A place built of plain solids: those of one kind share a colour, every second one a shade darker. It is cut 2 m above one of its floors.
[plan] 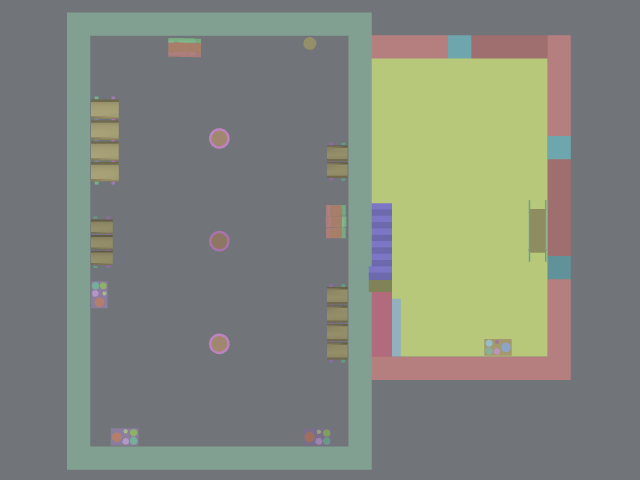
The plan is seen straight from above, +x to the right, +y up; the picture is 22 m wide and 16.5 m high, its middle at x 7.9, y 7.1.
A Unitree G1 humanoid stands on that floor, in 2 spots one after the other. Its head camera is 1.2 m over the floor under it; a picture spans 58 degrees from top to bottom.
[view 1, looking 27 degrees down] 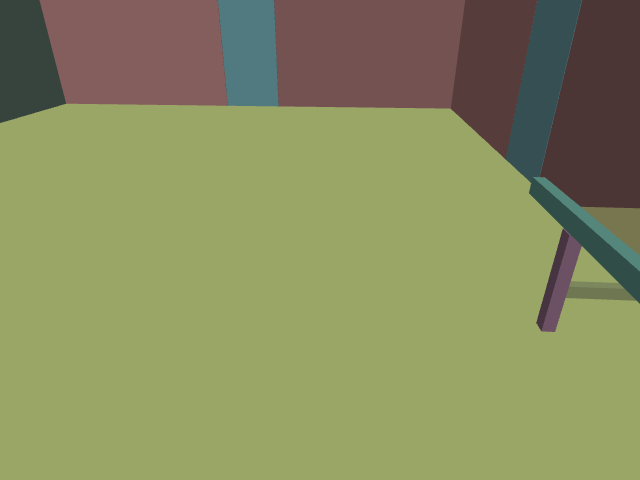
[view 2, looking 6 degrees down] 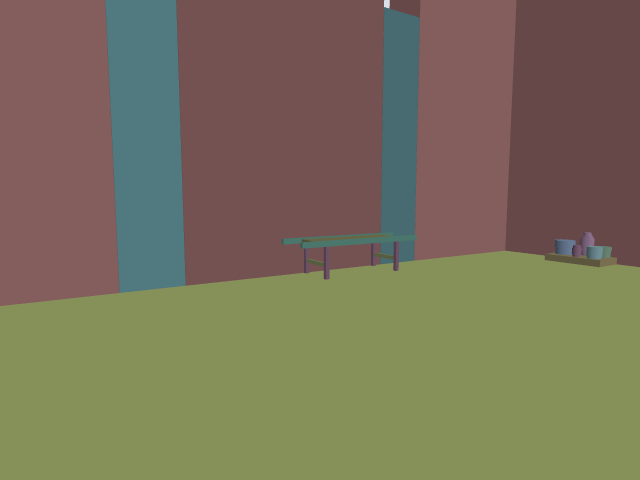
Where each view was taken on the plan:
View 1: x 14.22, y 6.49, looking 94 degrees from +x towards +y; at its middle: floor_vestibule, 2.64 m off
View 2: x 10.01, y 11.36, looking -32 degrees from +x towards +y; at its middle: bier_deck_vestibule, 6.39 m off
